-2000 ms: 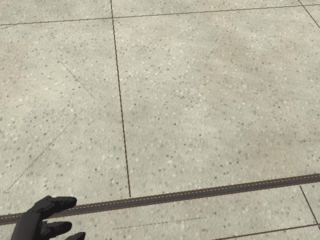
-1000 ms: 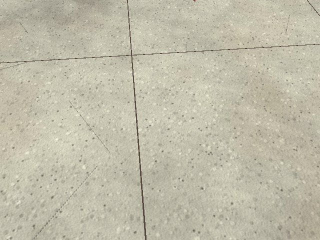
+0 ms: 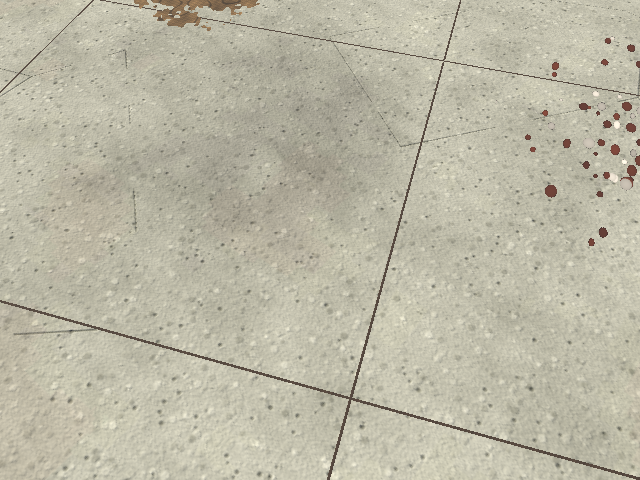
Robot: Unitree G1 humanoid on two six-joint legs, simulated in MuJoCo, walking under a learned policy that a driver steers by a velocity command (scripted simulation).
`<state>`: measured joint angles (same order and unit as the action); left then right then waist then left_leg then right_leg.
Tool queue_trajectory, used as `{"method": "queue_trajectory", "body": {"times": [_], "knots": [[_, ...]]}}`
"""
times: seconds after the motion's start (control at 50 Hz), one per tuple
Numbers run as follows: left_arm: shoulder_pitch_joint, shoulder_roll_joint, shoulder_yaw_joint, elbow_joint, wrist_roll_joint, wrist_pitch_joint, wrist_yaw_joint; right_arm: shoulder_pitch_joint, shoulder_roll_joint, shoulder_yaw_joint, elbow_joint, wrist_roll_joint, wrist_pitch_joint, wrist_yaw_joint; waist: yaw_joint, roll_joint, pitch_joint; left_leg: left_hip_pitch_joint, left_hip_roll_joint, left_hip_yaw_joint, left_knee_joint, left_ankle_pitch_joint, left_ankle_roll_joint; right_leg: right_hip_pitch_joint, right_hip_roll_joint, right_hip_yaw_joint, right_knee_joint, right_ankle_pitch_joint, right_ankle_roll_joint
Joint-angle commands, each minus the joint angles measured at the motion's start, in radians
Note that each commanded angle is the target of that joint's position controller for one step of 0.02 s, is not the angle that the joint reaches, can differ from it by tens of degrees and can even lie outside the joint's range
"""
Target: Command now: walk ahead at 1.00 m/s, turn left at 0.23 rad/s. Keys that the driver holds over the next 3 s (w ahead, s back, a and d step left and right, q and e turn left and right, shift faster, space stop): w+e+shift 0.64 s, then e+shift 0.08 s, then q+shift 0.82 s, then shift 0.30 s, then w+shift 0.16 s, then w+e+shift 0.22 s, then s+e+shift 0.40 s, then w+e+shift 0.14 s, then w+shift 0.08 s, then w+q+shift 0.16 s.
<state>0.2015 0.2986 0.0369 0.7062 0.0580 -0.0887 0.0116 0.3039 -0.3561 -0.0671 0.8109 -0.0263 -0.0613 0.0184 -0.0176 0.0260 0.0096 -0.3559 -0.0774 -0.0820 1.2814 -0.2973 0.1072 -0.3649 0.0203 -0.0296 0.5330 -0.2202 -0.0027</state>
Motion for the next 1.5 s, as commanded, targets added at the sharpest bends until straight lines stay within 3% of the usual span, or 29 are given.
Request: {"method": "queue_trajectory", "body": {"times": [0.02, 0.08, 0.14, 0.2, 0.24, 0.26, 0.28, 0.3, 0.36, 0.44, 0.58, 0.64, 0.68, 0.7, 0.72, 0.74, 0.76, 0.78, 0.8, 0.92, 1.02, 1.1, 1.12, 1.14, 1.16, 1.18, 1.22, 1.3, 1.5], "knots": [[0.225, 0.027, 0.013, 0.069, -0.012, -0.026, -0.01, -0.12, 0.031, 0.032, -0.154, -0.03, -0.006, 0.027, 0.049, -0.099, -0.028, -0.39, 0.085, -0.071, -0.019, -0.036, -0.013, 0.333, -0.251, 0.438, -0.287, -0.048, -0.193], [0.236, 0.059, 0.019, 0.102, -0.045, -0.037, -0.01, -0.23, 0.023, 0.054, -0.236, -0.051, -0.005, 0.04, 0.003, -0.106, 0.046, -0.472, 0.151, -0.006, -0.212, -0.015, -0.051, 0.268, -0.237, 0.388, -0.37, 0.034, -0.218], [0.177, 0.123, 0.042, 0.085, -0.047, -0.034, -0.018, -0.328, 0.037, 0.085, -0.274, -0.023, -0.02, 0.069, -0.006, -0.092, 0.083, -0.092, 0.117, 0.088, -0.569, 0.228, -0.081, -0.029, -0.148, 0.234, -0.483, 0.126, -0.18], [0.23, 0.189, 0.057, 0.104, -0.062, -0.035, -0.037, -0.302, -0.022, 0.063, -0.25, -0.01, -0.018, 0.049, -0.015, -0.084, 0.049, 0.115, 0.074, 0.118, -0.635, 0.275, -0.071, 0.029, -0.186, 0.224, -0.435, 0.411, -0.17], [0.275, 0.212, 0.059, 0.13, -0.062, -0.028, -0.037, -0.106, -0.067, 0.033, -0.182, -0.029, -0.023, 0.014, -0.105, -0.048, -0.094, 0.351, 0.02, 0.134, -0.696, 0.175, -0.051, 0.107, -0.134, 0.162, -0.061, 0.692, -0.133], [0.269, 0.205, 0.058, 0.128, -0.063, -0.028, -0.036, 0.037, -0.104, 0.013, -0.152, -0.044, -0.028, -0.007, -0.18, -0.056, -0.173, 0.566, 0.103, 0.071, -0.682, 0.119, -0.039, -0.037, -0.09, 0.159, 0.203, 0.562, -0.117], [0.265, 0.08, 0.031, 0.098, -0.052, -0.029, -0.031, 0.206, -0.19, -0.012, -0.141, -0.07, -0.034, -0.029, -0.211, 0.109, -0.307, 0.737, 0.39, -0.25, -0.737, -0.244, -0.016, -0.195, -0.019, 0.123, 0.585, -0.014, -0.106], [0.335, 0.028, 0.02, 0.053, -0.095, -0.018, -0.024, 0.186, -0.23, -0.02, -0.155, -0.066, -0.022, -0.033, -0.134, 0.255, -0.41, 0.748, 0.59, -0.738, -0.97, -0.43, 0.054, -0.358, 0.033, 0.12, 0.853, -0.243, -0.106], [0.142, 0.063, 0.029, 0.063, -0.047, 0.019, -0.03, 0.028, -0.022, 0.014, -0.13, -0.029, -0.032, -0.021, -0.066, 0.021, -0.024, 0.397, 0.421, -0.332, -0.993, -0.029, 0.029, -0.431, -0.101, 0.11, 0.809, -0.054, -0.1], [0.07, 0.0, 0.022, 0.013, -0.03, 0.079, -0.063, 0.023, 0.031, 0.021, -0.059, 0.009, -0.065, -0.016, 0.027, 0.076, 0.062, 0.27, 0.386, -0.077, -1.099, 0.174, 0.02, -0.456, -0.155, 0.097, 0.751, -0.046, -0.072], [-0.164, 0.006, -0.006, -0.095, -0.031, 0.075, -0.115, 0.013, -0.045, 0.004, -0.011, 0.009, -0.082, -0.03, 0.059, 0.003, 0.105, 0.235, 0.267, 0.349, -1.172, 0.742, -0.054, -0.179, -0.053, -0.126, 0.254, 0.294, -0.144], [0.052, 0.088, 0.022, -0.037, -0.038, 0.071, -0.097, 0.021, -0.16, -0.024, -0.025, 0.0, -0.044, -0.047, 0.19, 0.071, -0.058, 0.361, 0.311, 0.348, -0.79, 1.308, -0.064, 0.088, 0.062, -0.164, 0.235, 0.163, -0.193], [0.369, 0.167, 0.067, 0.074, -0.022, 0.068, -0.057, -0.005, -0.152, -0.027, -0.041, -0.001, -0.018, -0.041, 0.299, -0.026, -0.19, 0.161, 0.259, 0.322, -0.172, 0.902, -0.09, 0.507, 0.083, -0.053, 0.102, 0.175, -0.236], [0.273, 0.248, 0.089, 0.068, -0.043, 0.079, -0.033, 0.017, -0.016, 0.004, -0.064, -0.012, -0.024, -0.024, 0.175, -0.267, -0.089, -0.156, 0.069, 0.297, 0.23, -0.176, -0.133, 0.586, -0.068, 0.183, 0.104, 0.473, -0.253], [0.24, 0.377, 0.117, 0.006, -0.015, 0.087, -0.034, 0.131, -0.038, 0.013, -0.171, 0.022, -0.03, -0.027, 0.102, -0.335, -0.362, -0.43, 0.005, 0.097, 0.508, -0.28, -0.166, 0.878, -0.31, 0.7, -0.014, 0.659, -0.496], [0.205, 0.304, 0.111, -0.03, -0.037, 0.087, -0.023, 0.058, -0.07, 0.022, -0.162, 0.008, -0.043, -0.039, 0.125, -0.075, -0.381, -0.453, 0.084, 0.003, 0.434, -0.151, -0.142, 0.815, -0.329, 0.722, -0.117, 0.586, -0.453], [0.149, 0.234, 0.089, -0.018, -0.041, 0.081, -0.009, 0.048, -0.062, 0.03, -0.147, 0.016, -0.044, -0.042, 0.069, 0.007, -0.216, -0.405, 0.125, 0.028, 0.334, -0.084, -0.138, 0.592, -0.318, 0.608, -0.144, 0.624, -0.41], [0.039, 0.145, 0.061, -0.076, -0.083, 0.032, -0.033, 0.012, -0.099, 0.01, -0.156, 0.061, -0.067, -0.055, 0.046, 0.114, -0.183, -0.337, 0.144, -0.036, 0.269, -0.114, -0.146, 0.436, -0.292, 0.612, -0.193, 0.502, -0.383], [-0.022, 0.123, 0.047, -0.066, -0.083, 0.009, -0.041, 0.021, -0.112, 0.0, -0.131, 0.067, -0.06, -0.062, 0.003, 0.128, -0.119, -0.274, 0.191, -0.035, 0.186, -0.09, -0.15, 0.288, -0.286, 0.514, -0.186, 0.614, -0.338], [-0.039, 0.088, 0.033, 0.018, -0.046, -0.018, 0.003, -0.049, 0.035, 0.021, -0.128, 0.044, -0.026, -0.036, -0.006, -0.028, -0.035, -0.118, 0.149, 0.077, -0.367, 0.228, -0.126, 0.049, -0.073, 0.023, -0.246, 0.864, -0.133], [0.01, 0.098, 0.034, 0.034, -0.047, 0.037, 0.059, -0.176, 0.02, 0.009, -0.175, 0.051, -0.037, 0.029, 0.073, -0.071, -0.066, -0.178, 0.085, 0.154, -0.686, 0.543, -0.131, 0.29, -0.095, -0.07, -0.168, 0.742, -0.043], [-0.104, 0.105, 0.047, -0.025, -0.042, 0.086, 0.083, 0.104, -0.064, -0.041, -0.134, 0.035, -0.024, 0.047, -0.067, -0.123, -0.132, 0.044, 0.01, 0.182, -0.664, 0.287, -0.053, 0.24, -0.146, -0.08, 0.173, 0.984, -0.019], [-0.19, 0.105, 0.047, -0.059, -0.049, 0.091, 0.08, 0.279, -0.1, -0.06, -0.103, 0.031, -0.026, 0.032, -0.187, -0.041, -0.163, 0.221, 0.04, 0.105, -0.801, 0.411, 0.009, 0.127, -0.082, -0.09, 0.474, 0.772, 0.01], [-0.126, -0.021, 0.019, -0.079, -0.011, 0.091, 0.049, 0.23, -0.136, -0.057, -0.107, 0.026, -0.033, 0.015, -0.071, 0.255, -0.125, 0.372, 0.193, -0.166, -0.778, 0.868, 0.096, -0.148, 0.113, -0.073, 0.79, -0.318, 0.047], [0.06, -0.027, 0.007, -0.087, -0.034, 0.082, 0.019, 0.097, -0.197, -0.056, -0.191, -0.03, -0.036, 0.002, 0.036, 0.284, -0.323, 0.56, 0.401, -0.708, -0.874, 0.717, 0.334, -0.357, 0.197, 0.157, 1.09, -0.466, 0.096], [0.058, 0.084, 0.018, -0.071, -0.056, 0.07, 0.0, -0.019, -0.171, -0.067, -0.261, -0.023, -0.017, -0.008, 0.015, 0.124, -0.358, 0.495, 0.403, -0.729, -0.963, 0.35, 0.314, -0.362, 0.12, 0.245, 1.066, -0.341, 0.047], [-0.098, 0.095, 0.028, -0.102, -0.043, 0.077, 0.0, -0.096, -0.076, -0.037, -0.294, 0.035, 0.02, -0.028, 0.032, -0.132, -0.142, 0.211, 0.292, -0.566, -1.024, 0.028, 0.204, -0.351, 0.061, 0.204, 0.903, -0.214, 0.026], [-0.111, 0.037, 0.027, -0.092, -0.046, 0.089, 0.006, -0.109, -0.081, -0.049, -0.312, 0.037, 0.059, -0.046, 0.045, -0.018, -0.081, 0.029, 0.124, -0.377, -1.014, 0.108, 0.112, -0.201, 0.055, 0.155, 0.497, -0.155, 0.051], [-0.178, 0.058, 0.05, -0.065, -0.072, 0.054, 0.014, -0.108, -0.1, -0.077, -0.326, 0.043, 0.121, -0.064, -0.024, 0.167, -0.132, 0.139, 0.098, -0.502, -0.934, 0.049, 0.047, -0.061, 0.079, 0.204, 0.087, -0.058, 0.061]]}}
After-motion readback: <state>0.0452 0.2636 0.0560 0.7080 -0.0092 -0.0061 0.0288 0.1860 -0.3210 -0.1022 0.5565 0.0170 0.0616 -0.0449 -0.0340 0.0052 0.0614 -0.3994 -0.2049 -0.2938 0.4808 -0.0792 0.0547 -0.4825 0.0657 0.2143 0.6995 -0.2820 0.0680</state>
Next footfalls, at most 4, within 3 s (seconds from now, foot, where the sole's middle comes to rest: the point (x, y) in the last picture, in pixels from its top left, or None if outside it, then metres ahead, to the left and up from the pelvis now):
0.26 left None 0.44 0.12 -0.77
0.68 right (409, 330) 0.81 -0.20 -0.77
1.12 left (410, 227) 1.12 -0.24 -0.77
1.58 right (483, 232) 1.10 -0.43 -0.77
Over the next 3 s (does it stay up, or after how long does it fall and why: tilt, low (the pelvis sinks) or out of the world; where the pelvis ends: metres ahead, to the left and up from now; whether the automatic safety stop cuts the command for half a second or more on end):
stays up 1.38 -0.28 0.01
